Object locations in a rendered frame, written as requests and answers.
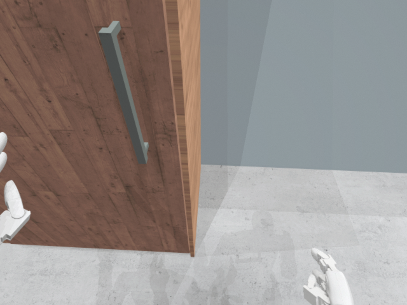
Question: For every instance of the wardrobe door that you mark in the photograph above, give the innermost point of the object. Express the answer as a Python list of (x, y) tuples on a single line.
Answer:
[(68, 148)]

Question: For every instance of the robot left hand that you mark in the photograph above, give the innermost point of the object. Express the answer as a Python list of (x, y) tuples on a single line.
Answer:
[(13, 219)]

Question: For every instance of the handle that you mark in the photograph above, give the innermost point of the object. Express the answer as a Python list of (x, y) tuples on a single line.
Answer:
[(108, 38)]

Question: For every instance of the robot right hand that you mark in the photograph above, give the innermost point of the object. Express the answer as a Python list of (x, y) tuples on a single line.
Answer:
[(334, 286)]

